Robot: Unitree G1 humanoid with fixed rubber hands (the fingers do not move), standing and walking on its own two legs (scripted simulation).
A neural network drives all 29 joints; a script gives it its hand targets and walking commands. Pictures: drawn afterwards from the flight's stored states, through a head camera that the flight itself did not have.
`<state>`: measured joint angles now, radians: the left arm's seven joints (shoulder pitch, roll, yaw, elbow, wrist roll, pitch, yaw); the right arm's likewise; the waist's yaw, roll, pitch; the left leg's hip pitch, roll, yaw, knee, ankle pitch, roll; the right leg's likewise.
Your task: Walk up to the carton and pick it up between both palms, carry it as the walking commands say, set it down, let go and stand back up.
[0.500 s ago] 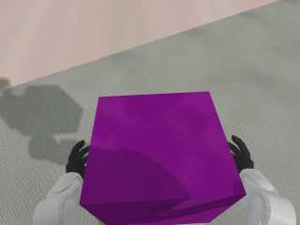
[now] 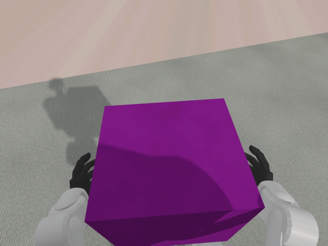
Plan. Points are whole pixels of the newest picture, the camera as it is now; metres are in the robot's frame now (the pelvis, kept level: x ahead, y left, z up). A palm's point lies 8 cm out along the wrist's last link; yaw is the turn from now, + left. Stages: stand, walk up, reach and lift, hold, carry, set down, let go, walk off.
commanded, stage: carry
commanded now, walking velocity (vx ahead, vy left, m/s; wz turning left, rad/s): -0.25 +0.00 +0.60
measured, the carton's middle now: (169, 177) +0.27 +0.00 +0.02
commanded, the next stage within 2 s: none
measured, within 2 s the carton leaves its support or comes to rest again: neither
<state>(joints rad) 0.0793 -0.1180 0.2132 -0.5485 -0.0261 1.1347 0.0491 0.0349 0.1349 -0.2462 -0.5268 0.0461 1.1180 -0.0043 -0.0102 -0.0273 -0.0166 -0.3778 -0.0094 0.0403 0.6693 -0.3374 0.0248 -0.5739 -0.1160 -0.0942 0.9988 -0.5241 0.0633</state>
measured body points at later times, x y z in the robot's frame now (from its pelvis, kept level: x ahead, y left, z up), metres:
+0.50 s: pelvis -0.16 -0.03 +0.01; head -0.14 -0.06 +0.46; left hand +0.03 +0.19 +0.09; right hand +0.11 -0.17 +0.07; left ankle -0.20 +0.09 -0.64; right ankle -0.12 -0.13 -0.72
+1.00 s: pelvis -0.32 -0.08 +0.00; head -0.28 -0.06 +0.45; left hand -0.22 +0.21 +0.07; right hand -0.01 -0.09 +0.07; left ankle -0.30 +0.07 -0.72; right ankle -0.28 -0.18 -0.72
